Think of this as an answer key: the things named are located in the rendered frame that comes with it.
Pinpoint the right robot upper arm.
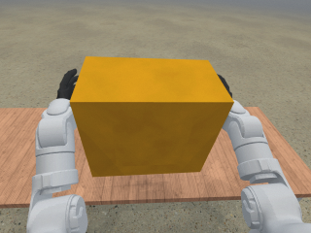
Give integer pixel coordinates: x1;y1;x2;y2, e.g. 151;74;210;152
241;183;311;233

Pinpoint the left robot hand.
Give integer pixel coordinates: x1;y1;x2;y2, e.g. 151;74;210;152
56;68;79;100

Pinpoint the robot right forearm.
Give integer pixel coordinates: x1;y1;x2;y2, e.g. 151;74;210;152
222;100;302;220

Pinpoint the left robot upper arm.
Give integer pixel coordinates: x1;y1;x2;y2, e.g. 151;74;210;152
27;194;88;233

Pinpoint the table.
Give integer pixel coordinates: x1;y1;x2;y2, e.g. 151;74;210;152
0;107;311;233

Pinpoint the robot left forearm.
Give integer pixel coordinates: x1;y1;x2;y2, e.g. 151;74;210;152
26;98;79;233

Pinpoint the carton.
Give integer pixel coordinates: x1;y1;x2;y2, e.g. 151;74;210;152
69;56;234;178

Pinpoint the right robot hand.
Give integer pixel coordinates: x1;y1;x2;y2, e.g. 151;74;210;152
217;74;232;98

